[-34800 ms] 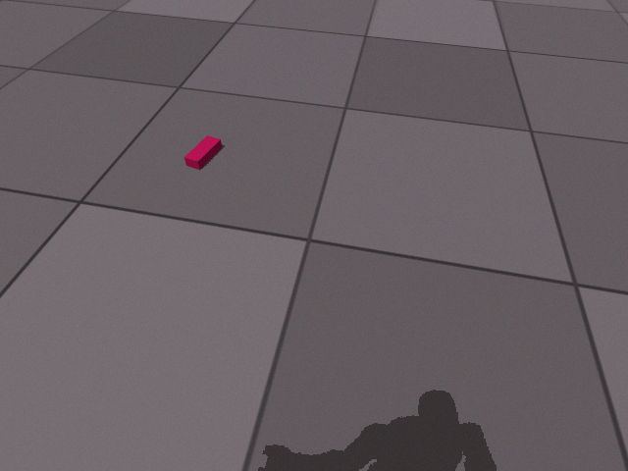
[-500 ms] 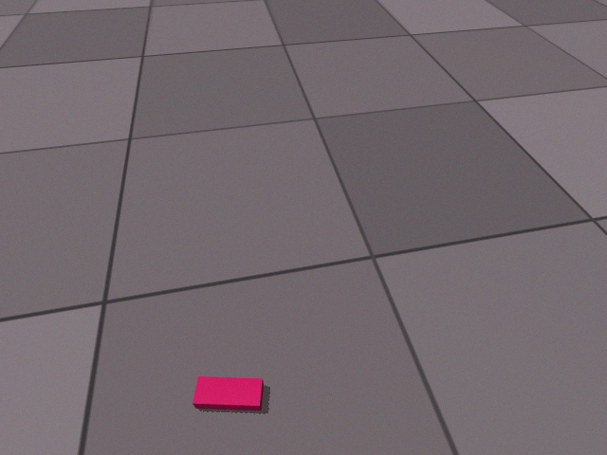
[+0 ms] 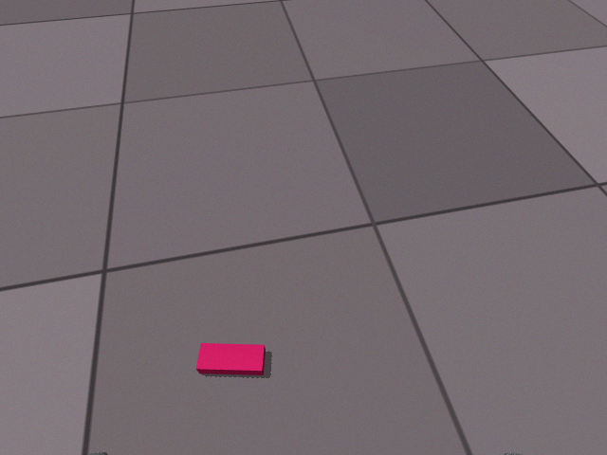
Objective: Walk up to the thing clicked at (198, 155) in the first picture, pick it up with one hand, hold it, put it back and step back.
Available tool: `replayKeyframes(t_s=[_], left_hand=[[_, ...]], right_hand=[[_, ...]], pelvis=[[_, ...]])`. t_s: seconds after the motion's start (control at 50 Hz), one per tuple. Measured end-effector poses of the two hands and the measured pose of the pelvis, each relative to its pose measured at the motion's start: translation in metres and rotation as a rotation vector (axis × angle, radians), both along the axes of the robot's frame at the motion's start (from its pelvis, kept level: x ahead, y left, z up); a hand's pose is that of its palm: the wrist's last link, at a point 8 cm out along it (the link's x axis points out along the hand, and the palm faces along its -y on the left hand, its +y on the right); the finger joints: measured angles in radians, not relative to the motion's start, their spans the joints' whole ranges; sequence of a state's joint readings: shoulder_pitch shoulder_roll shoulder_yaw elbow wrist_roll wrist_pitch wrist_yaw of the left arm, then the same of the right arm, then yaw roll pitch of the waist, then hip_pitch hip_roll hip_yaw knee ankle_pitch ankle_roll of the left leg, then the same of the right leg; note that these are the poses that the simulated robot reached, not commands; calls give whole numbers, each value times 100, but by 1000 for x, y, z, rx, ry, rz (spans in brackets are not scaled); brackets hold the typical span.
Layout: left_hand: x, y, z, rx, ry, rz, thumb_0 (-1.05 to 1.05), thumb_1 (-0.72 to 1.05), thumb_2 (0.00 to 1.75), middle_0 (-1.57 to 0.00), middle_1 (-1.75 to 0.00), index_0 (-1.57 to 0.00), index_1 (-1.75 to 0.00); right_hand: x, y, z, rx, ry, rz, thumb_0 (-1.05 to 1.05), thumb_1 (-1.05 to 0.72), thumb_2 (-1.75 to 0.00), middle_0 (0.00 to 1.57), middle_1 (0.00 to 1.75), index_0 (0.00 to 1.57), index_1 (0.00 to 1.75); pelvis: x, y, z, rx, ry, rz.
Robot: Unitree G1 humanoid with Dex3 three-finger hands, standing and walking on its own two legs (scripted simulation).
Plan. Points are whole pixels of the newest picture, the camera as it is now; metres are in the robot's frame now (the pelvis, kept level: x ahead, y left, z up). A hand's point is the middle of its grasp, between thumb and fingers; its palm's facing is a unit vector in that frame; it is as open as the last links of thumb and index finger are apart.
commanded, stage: step back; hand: left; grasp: from above
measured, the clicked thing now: (232, 359) +0.47 +0.22 -0.75
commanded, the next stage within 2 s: none
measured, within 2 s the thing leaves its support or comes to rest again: neither
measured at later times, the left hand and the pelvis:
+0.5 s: hand out of the picture +0.03 +0.31 -0.17, palm faces -0.11 -0.92 -0.37, open 7.4 cm; pelvis -0.09 +0.05 -0.01, yaw -4 degrees
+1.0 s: hand out of the picture -0.08 +0.32 -0.16, palm faces -0.03 -0.93 -0.37, open 7.4 cm; pelvis -0.22 +0.06 -0.01, yaw +0 degrees
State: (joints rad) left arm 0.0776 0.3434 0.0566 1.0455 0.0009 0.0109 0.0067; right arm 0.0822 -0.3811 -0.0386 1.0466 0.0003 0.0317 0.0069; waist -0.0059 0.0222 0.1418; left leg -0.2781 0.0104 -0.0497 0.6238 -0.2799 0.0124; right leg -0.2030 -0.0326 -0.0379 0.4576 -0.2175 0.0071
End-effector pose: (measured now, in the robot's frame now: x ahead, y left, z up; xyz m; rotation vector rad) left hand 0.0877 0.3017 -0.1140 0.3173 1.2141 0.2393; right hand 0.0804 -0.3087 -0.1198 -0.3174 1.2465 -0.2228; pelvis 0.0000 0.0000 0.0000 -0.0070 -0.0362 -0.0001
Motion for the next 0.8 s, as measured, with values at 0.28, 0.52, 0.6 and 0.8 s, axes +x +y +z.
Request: replayKeyframes(t_s=[0.28,0.52,0.6,0.8], left_hand=[[11,50,-23,-3,-78,-58,1,91,90,-20,-30,-20,-30],[-62,50,-19,11,13,-124,1,91,90,-20,-30,-20,-30],[-88,45,-15,32,-8,-129,1,91,90,-20,-30,-20,-30],[-140,44,7,41,-72,-100,1,90,90,-21,-30,-21,-30]], right_hand=[[-71,40,13,-94,78,8,0,-90,-89,20,30,20,30],[-95,54,3,-46,-86,-19,0,-90,-89,20,30,20,30],[-111,43,-8,-26,-113,-26,0,-90,-89,20,30,20,30],[-173,34,1,-45,-52,-11,0,-90,-89,20,30,20,30]], pelvis=[[-46,47,-10,-15,22,4],[-93,52,-14,-7,2,-82],[-115,44,-21,-9,-7,-98],[-162,46,-9,17,4,-57]])
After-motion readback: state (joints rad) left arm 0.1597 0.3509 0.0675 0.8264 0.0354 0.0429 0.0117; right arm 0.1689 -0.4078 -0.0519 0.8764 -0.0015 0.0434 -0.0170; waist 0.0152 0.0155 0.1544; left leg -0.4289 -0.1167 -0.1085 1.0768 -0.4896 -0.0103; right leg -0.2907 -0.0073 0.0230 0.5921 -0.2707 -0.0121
